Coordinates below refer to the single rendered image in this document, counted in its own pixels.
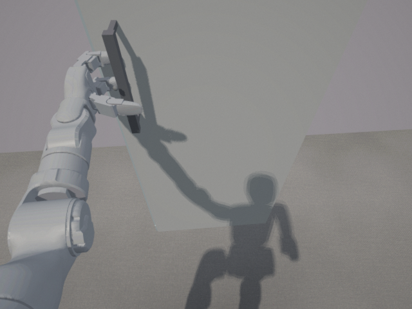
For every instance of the robot left forearm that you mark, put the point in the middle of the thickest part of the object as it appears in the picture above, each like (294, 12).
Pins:
(66, 157)

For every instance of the fridge door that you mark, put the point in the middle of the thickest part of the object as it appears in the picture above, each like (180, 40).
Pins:
(228, 90)

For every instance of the robot left upper arm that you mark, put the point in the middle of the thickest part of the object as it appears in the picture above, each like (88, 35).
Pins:
(45, 239)

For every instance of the left robot hand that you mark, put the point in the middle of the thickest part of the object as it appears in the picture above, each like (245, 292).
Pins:
(78, 83)

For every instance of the handle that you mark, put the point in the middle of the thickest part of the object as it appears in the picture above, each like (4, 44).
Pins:
(115, 58)

